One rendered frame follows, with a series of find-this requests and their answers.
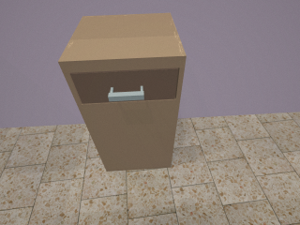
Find drawer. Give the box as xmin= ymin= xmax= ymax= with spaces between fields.
xmin=70 ymin=67 xmax=178 ymax=104

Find handle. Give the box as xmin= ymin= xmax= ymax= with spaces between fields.
xmin=108 ymin=85 xmax=144 ymax=102

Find cabinet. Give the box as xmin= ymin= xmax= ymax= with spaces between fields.
xmin=58 ymin=12 xmax=187 ymax=172

